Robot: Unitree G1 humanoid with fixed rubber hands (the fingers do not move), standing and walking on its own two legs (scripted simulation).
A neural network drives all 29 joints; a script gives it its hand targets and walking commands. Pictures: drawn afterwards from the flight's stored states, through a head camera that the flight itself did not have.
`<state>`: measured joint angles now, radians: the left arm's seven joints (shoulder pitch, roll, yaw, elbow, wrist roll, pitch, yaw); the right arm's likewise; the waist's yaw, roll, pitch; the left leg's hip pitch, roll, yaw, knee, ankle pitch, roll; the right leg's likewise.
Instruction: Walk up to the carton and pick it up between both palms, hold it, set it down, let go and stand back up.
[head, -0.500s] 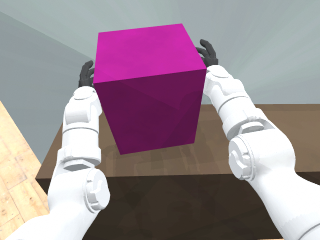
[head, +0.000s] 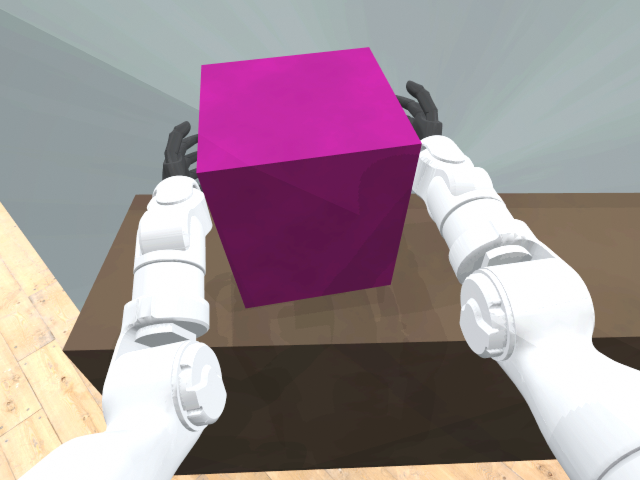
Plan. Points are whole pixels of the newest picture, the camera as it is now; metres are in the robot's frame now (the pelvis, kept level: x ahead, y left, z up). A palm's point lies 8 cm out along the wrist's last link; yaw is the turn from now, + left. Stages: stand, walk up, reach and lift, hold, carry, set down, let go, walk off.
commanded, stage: set down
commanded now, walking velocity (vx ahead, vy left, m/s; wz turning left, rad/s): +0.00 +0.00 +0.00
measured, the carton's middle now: (304, 184) +0.44 +0.01 +0.17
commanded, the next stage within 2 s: none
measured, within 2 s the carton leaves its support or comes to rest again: neither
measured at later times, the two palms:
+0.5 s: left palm (194, 195) +0.41 +0.15 +0.17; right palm (423, 153) +0.45 -0.15 +0.21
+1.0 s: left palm (201, 201) +0.42 +0.15 +0.15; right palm (419, 162) +0.46 -0.15 +0.18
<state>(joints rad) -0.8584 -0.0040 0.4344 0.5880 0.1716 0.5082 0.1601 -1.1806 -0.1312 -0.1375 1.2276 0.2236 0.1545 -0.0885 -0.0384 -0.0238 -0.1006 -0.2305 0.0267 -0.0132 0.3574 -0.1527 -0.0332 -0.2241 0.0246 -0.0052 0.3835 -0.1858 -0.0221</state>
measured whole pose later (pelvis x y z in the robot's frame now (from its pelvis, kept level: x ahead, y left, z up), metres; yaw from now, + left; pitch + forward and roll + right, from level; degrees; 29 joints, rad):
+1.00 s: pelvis +0.02 -0.02 +0.00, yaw +0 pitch +4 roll +1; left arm -0.84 -0.08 0.46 0.64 0.22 0.39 0.19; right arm -1.12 -0.14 -0.30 1.27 0.08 0.05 0.01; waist 0.03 -0.02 -0.08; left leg -0.23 0.04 -0.01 0.32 -0.15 -0.06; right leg -0.25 0.04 -0.01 0.38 -0.20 -0.04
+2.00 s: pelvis +0.03 -0.02 +0.00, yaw +0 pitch +13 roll +1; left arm -0.81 -0.16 0.52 0.64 0.26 0.24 0.21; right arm -1.10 -0.14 -0.46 1.27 -0.12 -0.05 0.11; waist 0.08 -0.02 -0.09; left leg -0.38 0.05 -0.01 0.31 -0.14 -0.06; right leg -0.40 0.05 -0.01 0.38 -0.20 -0.05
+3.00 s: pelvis +0.03 -0.03 +0.00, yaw -1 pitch +13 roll +1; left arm -0.80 -0.19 0.57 0.65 0.30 0.16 0.20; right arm -1.08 -0.13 -0.53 1.22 -0.22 -0.08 0.14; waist 0.08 -0.02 -0.10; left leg -0.39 0.06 0.01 0.29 -0.13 -0.06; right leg -0.42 0.05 -0.01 0.38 -0.19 -0.06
